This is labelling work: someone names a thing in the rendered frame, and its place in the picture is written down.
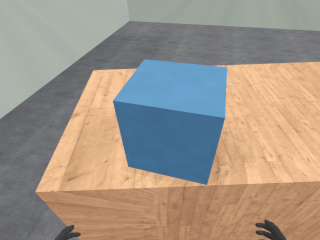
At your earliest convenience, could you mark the right robot hand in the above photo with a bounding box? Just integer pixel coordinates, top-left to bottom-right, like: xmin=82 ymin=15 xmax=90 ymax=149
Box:
xmin=255 ymin=219 xmax=287 ymax=240

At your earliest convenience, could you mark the carton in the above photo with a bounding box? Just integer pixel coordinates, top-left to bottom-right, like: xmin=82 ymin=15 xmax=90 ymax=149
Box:
xmin=113 ymin=59 xmax=227 ymax=185

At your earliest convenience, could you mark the pedestal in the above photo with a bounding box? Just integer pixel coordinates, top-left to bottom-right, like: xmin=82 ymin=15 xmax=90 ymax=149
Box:
xmin=35 ymin=61 xmax=320 ymax=240

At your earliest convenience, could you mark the left robot hand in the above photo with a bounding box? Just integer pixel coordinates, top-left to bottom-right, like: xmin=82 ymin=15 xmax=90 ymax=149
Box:
xmin=55 ymin=225 xmax=81 ymax=240

